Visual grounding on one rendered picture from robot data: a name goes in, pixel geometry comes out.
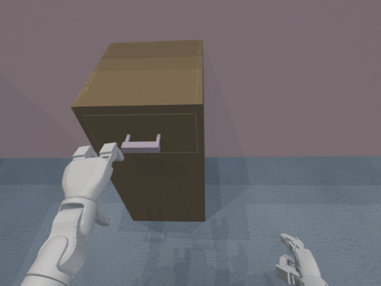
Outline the left robot hand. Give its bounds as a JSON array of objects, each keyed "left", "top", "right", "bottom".
[{"left": 62, "top": 142, "right": 124, "bottom": 226}]

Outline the handle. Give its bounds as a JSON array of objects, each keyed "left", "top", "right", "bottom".
[{"left": 121, "top": 134, "right": 161, "bottom": 153}]

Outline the drawer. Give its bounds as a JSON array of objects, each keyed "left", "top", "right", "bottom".
[{"left": 83, "top": 113, "right": 198, "bottom": 152}]

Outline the cabinet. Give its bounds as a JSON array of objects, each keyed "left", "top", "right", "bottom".
[{"left": 71, "top": 39, "right": 205, "bottom": 222}]

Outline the robot left forearm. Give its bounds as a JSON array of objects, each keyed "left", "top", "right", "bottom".
[{"left": 20, "top": 197, "right": 98, "bottom": 286}]

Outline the right robot hand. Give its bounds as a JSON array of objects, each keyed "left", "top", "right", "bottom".
[{"left": 276, "top": 234, "right": 321, "bottom": 286}]

